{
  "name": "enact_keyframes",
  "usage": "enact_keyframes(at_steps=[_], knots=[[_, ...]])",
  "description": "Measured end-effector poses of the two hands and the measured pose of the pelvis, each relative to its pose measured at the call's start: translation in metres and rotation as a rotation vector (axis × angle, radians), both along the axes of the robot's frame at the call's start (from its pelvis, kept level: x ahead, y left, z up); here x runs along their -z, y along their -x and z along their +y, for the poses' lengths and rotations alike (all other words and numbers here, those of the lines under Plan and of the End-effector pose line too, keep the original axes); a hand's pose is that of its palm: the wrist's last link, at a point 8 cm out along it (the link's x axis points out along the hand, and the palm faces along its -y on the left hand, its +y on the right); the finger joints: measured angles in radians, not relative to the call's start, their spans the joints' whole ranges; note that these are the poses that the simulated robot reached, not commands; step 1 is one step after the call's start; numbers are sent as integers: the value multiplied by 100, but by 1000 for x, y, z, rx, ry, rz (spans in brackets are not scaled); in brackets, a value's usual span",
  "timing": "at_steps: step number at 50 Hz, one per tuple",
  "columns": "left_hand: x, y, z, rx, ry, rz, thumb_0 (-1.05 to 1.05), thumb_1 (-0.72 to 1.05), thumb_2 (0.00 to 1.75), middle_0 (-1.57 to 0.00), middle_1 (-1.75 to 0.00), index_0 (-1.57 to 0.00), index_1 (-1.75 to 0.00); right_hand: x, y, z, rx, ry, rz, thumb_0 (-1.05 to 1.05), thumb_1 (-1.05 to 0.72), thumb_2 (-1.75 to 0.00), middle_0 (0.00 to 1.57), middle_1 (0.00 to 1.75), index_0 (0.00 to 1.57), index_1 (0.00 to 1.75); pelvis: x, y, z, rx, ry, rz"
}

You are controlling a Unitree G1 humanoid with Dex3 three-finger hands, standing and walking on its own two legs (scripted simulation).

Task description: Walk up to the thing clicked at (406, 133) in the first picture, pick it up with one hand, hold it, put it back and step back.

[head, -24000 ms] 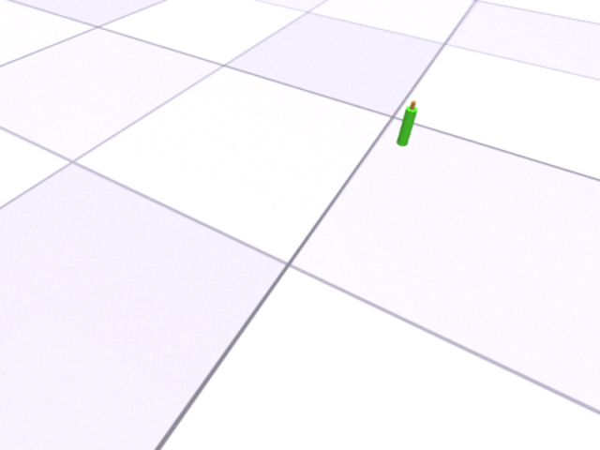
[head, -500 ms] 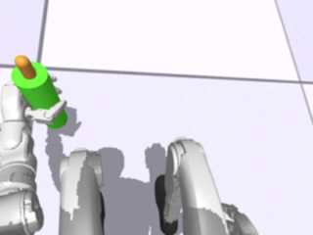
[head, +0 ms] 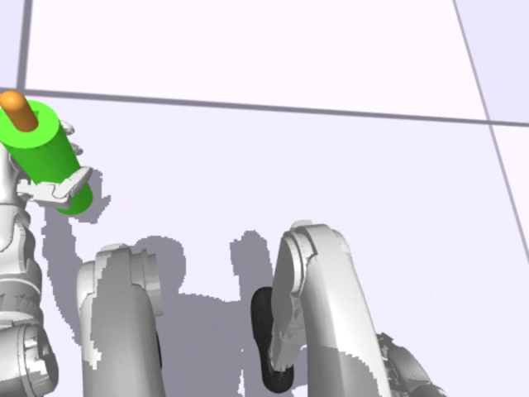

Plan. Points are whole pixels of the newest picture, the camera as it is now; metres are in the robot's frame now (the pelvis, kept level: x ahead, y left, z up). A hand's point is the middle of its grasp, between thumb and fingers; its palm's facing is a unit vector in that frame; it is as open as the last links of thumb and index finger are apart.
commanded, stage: lower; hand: left
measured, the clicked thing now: (49, 160) +0.45 +0.23 -0.08
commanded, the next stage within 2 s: loosen in 1.10 s
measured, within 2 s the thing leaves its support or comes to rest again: neither
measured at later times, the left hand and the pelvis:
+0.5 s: hand (71, 178) +0.45 +0.23 -0.16, palm faces +0.08 -1.00 -0.02, open 8.4 cm; pelvis +0.00 +0.01 -0.02, yaw -3 degrees
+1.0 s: hand (78, 180) +0.45 +0.22 -0.18, palm faces +0.08 -1.00 -0.02, open 8.4 cm; pelvis -0.01 +0.01 -0.03, yaw -5 degrees
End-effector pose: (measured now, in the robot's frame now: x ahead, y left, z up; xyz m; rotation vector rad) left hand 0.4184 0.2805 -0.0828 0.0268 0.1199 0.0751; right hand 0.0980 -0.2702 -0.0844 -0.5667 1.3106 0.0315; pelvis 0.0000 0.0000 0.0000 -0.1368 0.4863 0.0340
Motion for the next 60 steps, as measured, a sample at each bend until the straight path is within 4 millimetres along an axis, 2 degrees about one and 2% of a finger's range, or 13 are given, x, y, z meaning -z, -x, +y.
enact_keyframes(at_steps=[5, 17, 23, 50, 60], knots=[[9, -1, 0, -6, 7, 0, 0, -22, 114, -81, -107, -81, -108, 1, 1, 2, -17, 7, 11, 0, -91, -91, 20, 30, 20, 30, 4, 1, 2, 5, 10, -12], [52, -3, -1, 7, 10, 18, 0, -22, 115, -81, -106, -82, -108, 0, 10, 6, -78, 49, 77, 0, -91, -91, 20, 30, 20, 30, 16, 2, 6, 21, 44, -55], [66, -3, -1, -1, 13, 20, 0, -22, 115, -81, -106, -82, -107, -4, 12, 7, -111, 73, 114, 0, -92, -91, 20, 30, 20, 30, 17, 2, 7, 25, 58, -71], [98, -9, -4, -5, 17, 12, 0, -23, 115, -82, -106, -82, -107, -15, 11, 13, -229, 143, 150, 0, -92, -91, 20, 30, 20, 30, 26, 8, 13, 48, 113, -146], [103, -10, -4, -8, 14, 12, 0, -23, 115, -82, -106, -82, -107, -19, 11, 15, -257, 156, 161, 0, -92, -91, 20, 30, 20, 30, 26, 9, 15, 51, 127, -159]])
